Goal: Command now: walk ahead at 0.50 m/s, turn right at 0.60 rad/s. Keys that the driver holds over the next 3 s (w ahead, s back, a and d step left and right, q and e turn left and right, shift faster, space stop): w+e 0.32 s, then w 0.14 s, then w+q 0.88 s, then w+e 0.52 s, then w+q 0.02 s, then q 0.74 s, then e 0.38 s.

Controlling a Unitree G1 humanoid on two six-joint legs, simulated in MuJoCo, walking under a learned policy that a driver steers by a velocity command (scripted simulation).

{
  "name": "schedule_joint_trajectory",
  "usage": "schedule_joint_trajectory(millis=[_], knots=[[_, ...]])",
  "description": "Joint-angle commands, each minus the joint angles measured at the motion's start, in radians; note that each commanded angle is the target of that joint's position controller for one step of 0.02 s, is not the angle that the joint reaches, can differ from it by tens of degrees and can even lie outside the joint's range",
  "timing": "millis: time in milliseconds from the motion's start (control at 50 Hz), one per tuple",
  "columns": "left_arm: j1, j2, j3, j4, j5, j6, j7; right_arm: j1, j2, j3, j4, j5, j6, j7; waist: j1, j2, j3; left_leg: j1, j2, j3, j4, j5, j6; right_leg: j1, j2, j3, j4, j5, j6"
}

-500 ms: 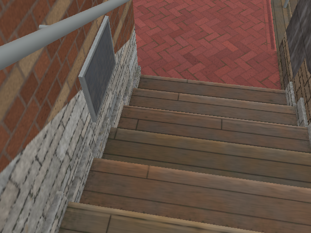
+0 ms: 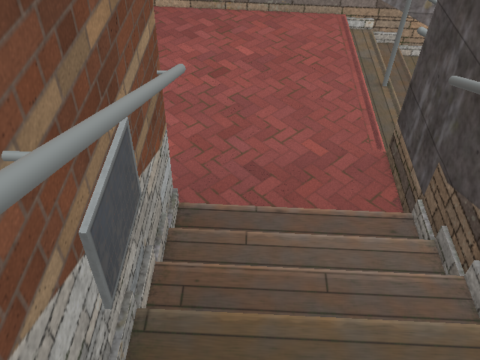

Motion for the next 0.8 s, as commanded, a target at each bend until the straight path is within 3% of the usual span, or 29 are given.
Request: schedule_joint_trajectory(millis=[20,40,60,80,120,140,160,180,220,260,280,300,320,400,420,460,500,520,560,600,620,640,660,680,700,720,740,780,800], knots=[[0.209,0.004,0.021,0.014,-0.043,-0.022,-0.021,0.441,-0.217,-0.065,0.089,-0.051,0.006,0.001,-0.107,0.222,-0.069,0.661,0.209,-0.110,0.409,0.350,0.041,-0.616,-0.027,-0.004,0.660,-0.038,-0.070],[0.152,0.050,0.021,-0.031,-0.062,-0.024,0.008,0.505,-0.217,-0.068,0.074,-0.020,0.016,0.020,-0.164,0.270,-0.202,0.726,0.380,-0.336,0.360,-0.005,0.139,-0.802,-0.076,-0.073,0.945,0.043,-0.062],[-0.019,0.082,0.014,-0.093,-0.028,-0.016,0.015,0.469,-0.225,-0.074,0.074,0.017,0.012,0.006,-0.200,0.320,-0.164,0.647,0.459,-0.577,0.107,-0.658,0.279,-0.990,-0.110,-0.161,0.897,0.204,-0.023],[-0.229,0.128,0.031,-0.117,0.018,0.003,0.004,0.345,-0.113,-0.043,0.040,0.011,0.004,-0.011,-0.206,0.072,0.060,0.409,0.327,-0.434,-0.011,-0.924,0.227,-0.998,-0.183,-0.147,0.712,0.416,-0.032],[-0.293,0.101,0.029,-0.129,-0.005,0.039,-0.019,0.339,-0.097,-0.020,0.071,-0.015,-0.014,-0.028,-0.155,0.075,0.197,0.116,0.307,-0.327,0.024,-0.532,0.226,-0.867,-0.230,-0.162,0.610,0.417,-0.007],[-0.293,0.062,0.022,-0.119,-0.026,0.039,-0.035,0.312,-0.054,0.002,0.074,-0.015,-0.033,-0.029,-0.085,-0.028,0.239,-0.041,0.227,-0.188,0.012,-0.493,0.177,-0.751,-0.263,-0.066,0.332,0.637,0.012],[-0.241,0.026,0.015,-0.092,-0.031,0.028,-0.040,0.305,-0.066,-0.003,0.086,-0.025,-0.046,-0.018,-0.062,0.048,0.225,-0.095,0.198,-0.144,0.008,-0.320,0.138,-0.667,-0.236,-0.104,0.311,0.677,0.016],[-0.238,0.024,0.014,-0.093,-0.041,0.031,-0.049,0.287,-0.044,0.005,0.095,-0.007,-0.053,-0.009,-0.023,0.081,0.198,-0.178,0.152,-0.065,0.028,-0.233,0.162,-0.572,-0.212,-0.101,0.153,0.773,0.029],[-0.255,-0.006,0.009,-0.108,-0.025,0.043,-0.058,0.335,-0.069,0.000,0.108,0.010,-0.038,-0.025,-0.038,0.114,0.168,-0.157,0.187,0.010,0.065,0.122,0.146,-0.503,-0.175,-0.134,0.013,0.883,0.064],[-0.289,-0.005,0.010,-0.101,0.002,0.048,-0.056,0.389,-0.149,-0.029,0.101,0.012,-0.032,-0.032,-0.046,0.050,0.112,0.011,0.225,0.007,0.110,0.131,0.114,-0.575,-0.191,-0.174,0.048,0.963,0.059],[-0.338,0.004,0.010,-0.119,-0.002,0.052,-0.051,0.410,-0.145,-0.036,0.099,0.011,-0.034,-0.032,-0.069,0.039,0.110,0.081,0.211,0.022,0.107,0.117,0.094,-0.633,-0.204,-0.166,0.015,0.972,0.038],[-0.356,0.010,0.016,-0.113,0.001,0.045,-0.056,0.479,-0.060,-0.020,0.140,0.024,-0.033,-0.035,-0.079,0.035,0.120,0.160,0.191,0.035,0.182,0.033,0.091,-0.683,-0.222,-0.087,-0.047,1.082,0.009],[-0.380,0.035,0.019,-0.123,-0.012,0.041,-0.061,0.487,-0.055,-0.018,0.139,0.025,-0.030,-0.033,-0.100,0.033,0.104,0.212,0.134,0.077,0.215,-0.127,0.080,-0.689,-0.220,-0.126,-0.131,1.156,-0.004],[-0.510,-0.026,0.001,-0.114,0.013,0.011,-0.067,0.669,-0.055,-0.013,0.204,-0.006,-0.028,-0.040,-0.199,0.018,0.165,0.357,0.175,0.006,0.335,-0.057,0.121,-0.824,-0.185,-0.092,-0.185,1.133,-0.017],[-0.561,-0.016,0.000,-0.129,0.010,-0.001,-0.059,0.698,-0.073,-0.017,0.214,-0.020,-0.026,-0.042,-0.221,0.005,0.210,0.389,0.184,-0.018,0.352,-0.023,0.129,-0.906,-0.193,-0.087,-0.188,1.071,-0.014],[-0.676,-0.004,-0.008,-0.148,-0.001,-0.024,-0.065,0.664,-0.028,0.006,0.214,-0.051,-0.019,-0.042,-0.253,-0.031,0.235,0.287,0.128,0.056,0.371,-0.083,0.145,-0.770,-0.183,-0.183,-0.424,1.140,0.022],[-0.768,-0.077,-0.042,-0.175,-0.041,-0.039,-0.087,0.646,0.022,0.035,0.252,-0.033,-0.002,-0.021,-0.279,-0.009,0.278,0.068,0.110,0.075,0.294,-0.144,0.167,-0.439,-0.216,-0.324,-0.591,1.210,0.035],[-0.800,-0.075,-0.045,-0.177,-0.032,-0.031,-0.098,0.638,0.012,0.034,0.268,-0.006,0.007,-0.017,-0.293,-0.049,0.320,-0.039,0.123,0.054,0.309,-0.140,0.182,-0.314,-0.214,-0.353,-0.610,1.166,0.045],[-0.615,-0.039,-0.038,-0.108,-0.025,-0.021,-0.090,0.616,-0.044,0.027,0.288,-0.010,0.022,-0.017,-0.207,-0.035,0.254,0.041,0.129,0.039,0.513,0.173,0.211,-0.165,-0.206,-0.344,-0.705,1.065,0.017],[-0.281,0.023,-0.013,0.020,-0.017,-0.028,-0.059,0.627,-0.023,0.031,0.323,-0.012,0.020,-0.027,-0.080,-0.012,0.124,-0.019,0.068,0.058,0.941,0.080,0.202,0.149,-0.257,-0.307,-0.880,1.314,-0.004],[-0.179,0.078,0.012,0.060,0.003,-0.021,-0.054,0.578,-0.026,0.016,0.311,-0.005,0.013,-0.018,-0.016,-0.079,0.065,-0.264,-0.024,0.091,1.236,-0.518,0.204,0.410,-0.360,-0.172,-0.859,1.367,-0.044],[-0.028,0.141,0.017,0.083,0.018,-0.023,-0.052,0.609,-0.011,0.000,0.267,0.051,-0.001,-0.034,-0.013,-0.172,-0.184,-0.491,-0.085,0.068,1.567,-1.086,0.188,0.745,-0.585,-0.051,-0.432,1.921,-0.080],[0.036,0.155,0.031,0.097,-0.021,-0.006,-0.062,0.618,-0.046,0.001,0.211,0.074,-0.014,-0.049,0.019,-0.182,-0.339,-0.598,-0.042,0.014,1.625,-1.024,0.203,0.826,-0.686,0.035,-0.436,1.711,-0.144],[-0.024,0.129,0.032,0.083,-0.039,0.000,-0.058,0.530,-0.051,-0.004,0.194,0.069,-0.014,-0.047,0.029,-0.173,-0.293,-0.713,-0.018,0.056,1.557,-0.902,0.193,0.724,-0.691,0.109,-0.617,1.188,-0.219],[-0.096,0.068,0.022,0.064,-0.016,-0.012,-0.044,0.437,-0.033,-0.003,0.183,0.028,-0.002,-0.044,0.013,-0.109,-0.130,-0.732,0.002,0.058,1.486,-0.782,0.181,0.494,-0.647,0.097,-0.763,0.838,-0.222],[-0.154,0.032,0.014,0.054,-0.015,-0.019,-0.031,0.392,-0.026,-0.012,0.179,-0.015,0.009,-0.039,-0.039,-0.052,-0.029,-0.678,0.006,0.055,1.457,-0.688,0.170,0.302,-0.604,0.069,-0.815,0.785,-0.190],[-0.184,0.003,0.008,0.080,-0.007,-0.043,-0.028,0.413,0.006,-0.017,0.184,-0.028,0.017,-0.025,-0.105,-0.042,0.048,-0.596,0.030,-0.020,1.278,-0.519,0.156,0.092,-0.610,0.034,-0.804,0.837,-0.164],[-0.251,-0.058,-0.006,0.082,-0.021,-0.069,-0.015,0.337,0.084,-0.004,0.167,-0.019,0.024,-0.002,-0.185,-0.064,0.177,-0.402,0.054,-0.015,0.922,-0.377,0.088,-0.262,-0.511,-0.137,-0.873,0.890,-0.092],[-0.233,-0.038,-0.003,0.089,-0.023,-0.071,-0.010,0.319,0.095,-0.005,0.172,-0.031,0.025,0.012,-0.179,-0.099,0.164,-0.387,0.048,-0.012,0.849,-0.323,0.076,-0.274,-0.500,-0.146,-0.851,0.932,-0.104]])
Next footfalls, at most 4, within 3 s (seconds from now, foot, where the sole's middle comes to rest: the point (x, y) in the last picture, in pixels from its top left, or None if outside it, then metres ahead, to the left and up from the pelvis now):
0.62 right None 0.44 -0.12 -0.96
1.12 left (248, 346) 0.79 0.06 -1.11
1.76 right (300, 287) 1.15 -0.15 -1.26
2.36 left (271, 256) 1.42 -0.01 -1.41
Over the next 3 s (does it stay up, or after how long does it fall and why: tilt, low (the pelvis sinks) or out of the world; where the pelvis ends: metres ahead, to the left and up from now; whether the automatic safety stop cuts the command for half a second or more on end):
stays up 1.28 -0.15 -0.66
